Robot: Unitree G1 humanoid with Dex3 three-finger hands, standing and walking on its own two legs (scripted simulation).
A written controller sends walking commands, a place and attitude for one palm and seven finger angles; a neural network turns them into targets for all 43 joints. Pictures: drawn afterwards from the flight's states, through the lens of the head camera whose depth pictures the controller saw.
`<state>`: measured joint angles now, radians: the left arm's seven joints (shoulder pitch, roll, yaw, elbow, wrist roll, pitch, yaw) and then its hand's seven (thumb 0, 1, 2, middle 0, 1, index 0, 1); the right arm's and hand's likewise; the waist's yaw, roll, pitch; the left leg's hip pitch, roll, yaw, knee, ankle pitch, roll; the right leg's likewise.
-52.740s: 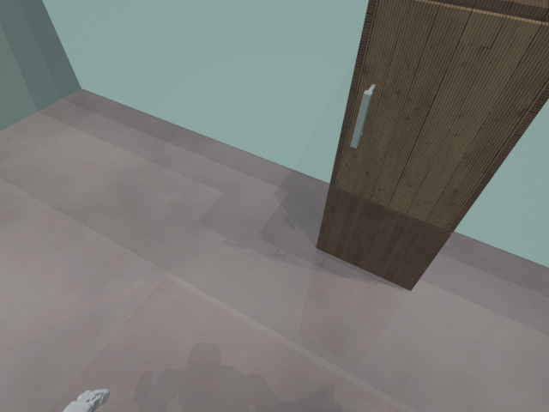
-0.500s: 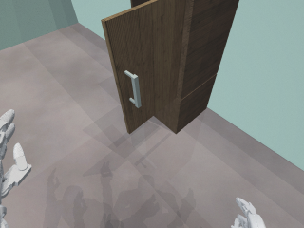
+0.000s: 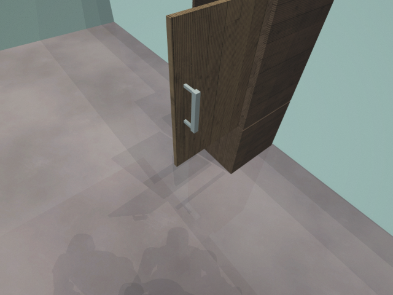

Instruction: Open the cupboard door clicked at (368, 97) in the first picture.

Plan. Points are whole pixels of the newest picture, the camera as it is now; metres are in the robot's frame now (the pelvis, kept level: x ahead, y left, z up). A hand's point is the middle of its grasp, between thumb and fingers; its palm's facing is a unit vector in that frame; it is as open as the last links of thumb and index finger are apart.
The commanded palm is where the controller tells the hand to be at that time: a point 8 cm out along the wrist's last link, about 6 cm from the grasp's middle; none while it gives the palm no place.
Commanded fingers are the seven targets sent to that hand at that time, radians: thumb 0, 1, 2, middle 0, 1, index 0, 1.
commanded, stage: let the arm hang, fingers relaxed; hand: left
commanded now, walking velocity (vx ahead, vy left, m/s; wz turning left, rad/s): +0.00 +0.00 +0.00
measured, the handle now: (191, 109) +0.65 +0.06 -0.03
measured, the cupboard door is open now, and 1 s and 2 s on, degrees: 92 92 92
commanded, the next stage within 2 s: look to check the result in 0.60 s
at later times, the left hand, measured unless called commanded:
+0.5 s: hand out of the picture +0.01 +0.20 -0.17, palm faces +0.00 -0.98 -0.20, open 7.4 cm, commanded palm none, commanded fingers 0.00 0.90 0.90 -0.20 -0.30 -0.20 -0.30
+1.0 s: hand out of the picture +0.05 +0.23 -0.16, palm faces -0.01 -0.96 -0.27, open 7.4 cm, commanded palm none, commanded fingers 0.00 0.90 0.90 -0.20 -0.30 -0.20 -0.30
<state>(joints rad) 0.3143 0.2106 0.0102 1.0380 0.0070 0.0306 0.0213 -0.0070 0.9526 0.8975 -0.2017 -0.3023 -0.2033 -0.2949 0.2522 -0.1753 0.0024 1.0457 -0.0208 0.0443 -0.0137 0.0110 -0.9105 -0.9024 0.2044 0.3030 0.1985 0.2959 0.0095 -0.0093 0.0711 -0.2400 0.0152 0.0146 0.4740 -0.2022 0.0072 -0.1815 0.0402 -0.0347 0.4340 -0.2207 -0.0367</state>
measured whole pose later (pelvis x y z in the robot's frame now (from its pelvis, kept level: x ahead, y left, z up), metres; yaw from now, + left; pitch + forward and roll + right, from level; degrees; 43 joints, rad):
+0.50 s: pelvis +0.00 +0.02 +0.00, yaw -1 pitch -2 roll +0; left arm 0.25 0.16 0.01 1.13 0.01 0.00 0.03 0.00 0.91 0.90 -0.20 -0.30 -0.20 -0.29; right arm 0.28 -0.16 -0.01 1.14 -0.02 0.01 -0.02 0.01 -0.91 -0.90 0.20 0.30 0.20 0.30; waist -0.01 0.00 0.04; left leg -0.21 -0.03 0.05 0.39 -0.16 0.05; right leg -0.19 0.00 0.00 0.41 -0.20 0.00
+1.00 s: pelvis +0.02 +0.02 +0.01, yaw -1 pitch -1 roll +0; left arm 0.19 0.24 0.02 1.15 0.01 -0.01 0.02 0.00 0.91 0.90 -0.20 -0.30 -0.20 -0.29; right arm 0.18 -0.24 -0.02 1.14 -0.01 0.00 -0.02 0.01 -0.91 -0.90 0.20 0.30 0.20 0.30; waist -0.01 0.01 0.06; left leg -0.17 -0.02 0.05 0.36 -0.17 0.04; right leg -0.14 0.00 0.00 0.37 -0.21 -0.01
